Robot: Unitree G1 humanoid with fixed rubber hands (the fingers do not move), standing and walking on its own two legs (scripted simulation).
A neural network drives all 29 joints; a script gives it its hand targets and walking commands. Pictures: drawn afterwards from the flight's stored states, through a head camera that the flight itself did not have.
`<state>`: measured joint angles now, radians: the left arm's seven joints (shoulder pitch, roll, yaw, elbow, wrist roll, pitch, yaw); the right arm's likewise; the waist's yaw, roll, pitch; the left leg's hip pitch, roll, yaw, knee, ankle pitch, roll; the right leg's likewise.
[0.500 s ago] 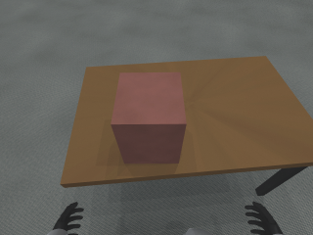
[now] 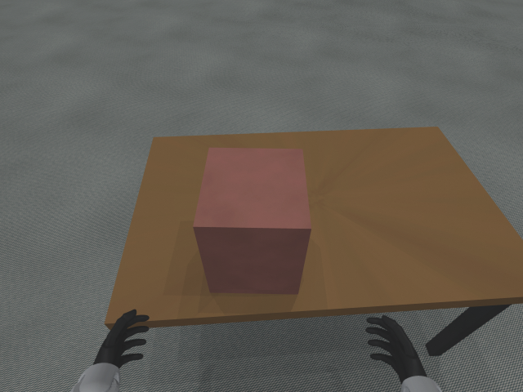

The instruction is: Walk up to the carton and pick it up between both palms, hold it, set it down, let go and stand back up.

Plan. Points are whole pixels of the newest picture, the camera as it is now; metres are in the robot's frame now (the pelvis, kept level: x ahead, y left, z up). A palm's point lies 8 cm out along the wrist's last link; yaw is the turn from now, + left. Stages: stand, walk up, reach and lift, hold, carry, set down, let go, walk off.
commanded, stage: reach and lift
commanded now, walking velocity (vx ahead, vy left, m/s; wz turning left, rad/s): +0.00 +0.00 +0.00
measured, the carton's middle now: (254, 223) +0.47 +0.04 -0.08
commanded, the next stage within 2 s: none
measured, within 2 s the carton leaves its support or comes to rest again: neither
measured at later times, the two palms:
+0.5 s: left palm (119, 349) +0.20 +0.24 -0.05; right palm (400, 351) +0.19 -0.19 -0.06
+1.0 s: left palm (136, 292) +0.28 +0.23 -0.02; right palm (392, 304) +0.25 -0.19 -0.02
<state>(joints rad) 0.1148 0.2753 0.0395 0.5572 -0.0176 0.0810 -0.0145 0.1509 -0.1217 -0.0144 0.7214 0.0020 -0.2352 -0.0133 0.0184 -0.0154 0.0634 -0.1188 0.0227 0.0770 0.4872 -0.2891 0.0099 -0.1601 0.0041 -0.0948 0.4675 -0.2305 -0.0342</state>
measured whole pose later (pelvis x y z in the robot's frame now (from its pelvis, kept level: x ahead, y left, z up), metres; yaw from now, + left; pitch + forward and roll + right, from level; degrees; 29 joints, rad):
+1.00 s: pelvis +0.00 +0.02 -0.01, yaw +0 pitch +0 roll -1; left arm -0.17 0.23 -0.07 0.89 -0.20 -0.47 0.03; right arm -0.13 -0.15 0.04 0.92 0.25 -0.52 0.01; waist -0.01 -0.02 -0.03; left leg -0.27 0.01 0.08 0.63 -0.36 0.03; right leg -0.31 -0.02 -0.09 0.60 -0.29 -0.02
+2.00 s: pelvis +0.01 +0.00 +0.00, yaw +1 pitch +10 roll -1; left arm -0.81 0.27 0.01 1.15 -0.19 -0.18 0.00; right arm -0.79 -0.20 0.04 1.12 0.28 -0.17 -0.11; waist 0.00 -0.01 -0.14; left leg -0.43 0.02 0.06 0.53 -0.27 0.02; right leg -0.45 0.00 -0.11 0.47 -0.20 -0.03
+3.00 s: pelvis +0.00 +0.02 -0.04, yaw +0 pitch +28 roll -2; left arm -1.10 0.28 -0.03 1.63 -0.25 -0.47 0.02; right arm -1.04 -0.20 0.01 1.49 0.27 -0.39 -0.07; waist -0.01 0.01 -0.26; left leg -0.91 0.02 0.05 0.77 -0.33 0.03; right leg -0.92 -0.02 -0.12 0.69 -0.25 -0.02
